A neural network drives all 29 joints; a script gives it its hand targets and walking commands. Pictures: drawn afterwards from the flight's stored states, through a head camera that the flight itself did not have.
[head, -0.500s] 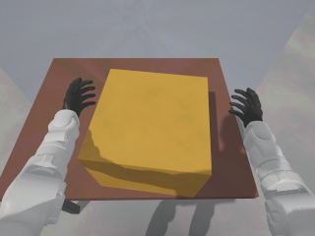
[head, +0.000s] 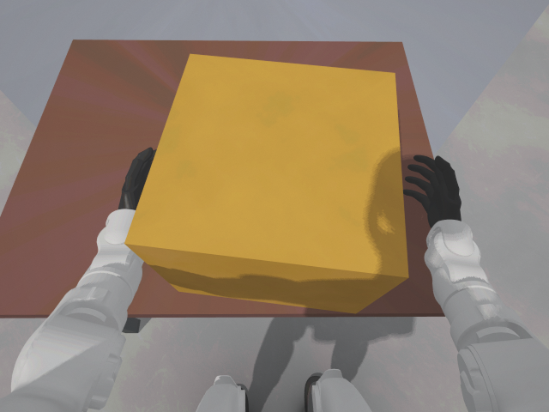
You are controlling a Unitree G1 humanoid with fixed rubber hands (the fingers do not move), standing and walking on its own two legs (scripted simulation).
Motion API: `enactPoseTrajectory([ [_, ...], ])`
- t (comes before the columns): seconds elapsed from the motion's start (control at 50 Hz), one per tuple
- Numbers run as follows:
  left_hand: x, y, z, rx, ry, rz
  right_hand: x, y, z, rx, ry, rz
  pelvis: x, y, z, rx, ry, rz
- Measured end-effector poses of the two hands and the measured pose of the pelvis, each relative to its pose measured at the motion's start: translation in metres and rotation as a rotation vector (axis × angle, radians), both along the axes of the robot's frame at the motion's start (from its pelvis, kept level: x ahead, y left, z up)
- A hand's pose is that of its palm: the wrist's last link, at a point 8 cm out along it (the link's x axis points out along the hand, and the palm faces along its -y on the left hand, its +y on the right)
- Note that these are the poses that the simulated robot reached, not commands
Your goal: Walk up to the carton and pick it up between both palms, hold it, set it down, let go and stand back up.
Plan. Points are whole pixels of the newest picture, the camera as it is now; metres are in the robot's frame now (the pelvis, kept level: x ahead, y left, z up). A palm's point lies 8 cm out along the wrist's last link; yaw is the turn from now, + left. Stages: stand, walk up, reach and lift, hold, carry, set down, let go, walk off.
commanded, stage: reach and lift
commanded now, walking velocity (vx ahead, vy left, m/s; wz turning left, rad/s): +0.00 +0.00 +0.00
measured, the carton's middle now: (277, 191) +0.44 -0.01 -0.01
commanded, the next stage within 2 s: none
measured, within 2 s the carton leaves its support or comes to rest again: leaves its support in 1.58 s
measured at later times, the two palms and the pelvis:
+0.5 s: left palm (146, 182) +0.45 +0.18 +0.02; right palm (433, 196) +0.41 -0.23 +0.02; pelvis -0.01 +0.00 -0.01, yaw -1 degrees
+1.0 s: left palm (158, 192) +0.44 +0.17 +0.00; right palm (418, 210) +0.40 -0.22 -0.01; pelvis -0.01 +0.00 -0.01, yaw -1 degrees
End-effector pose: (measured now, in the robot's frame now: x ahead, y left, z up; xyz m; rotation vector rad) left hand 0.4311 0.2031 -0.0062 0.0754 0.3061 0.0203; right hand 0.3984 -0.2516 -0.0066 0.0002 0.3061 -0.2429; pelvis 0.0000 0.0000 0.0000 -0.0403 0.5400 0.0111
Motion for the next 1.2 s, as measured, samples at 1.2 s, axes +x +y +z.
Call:
enactPoseTrajectory([
  [1.2, 0.01, -0.036, 0.011, 0.016, -0.061, -0.052, 0.005, 0.035, 0.002, -0.017, -0.025, 0.002, -0.005, 0.007, -0.005, 0.003, -0.032, -0.03],
])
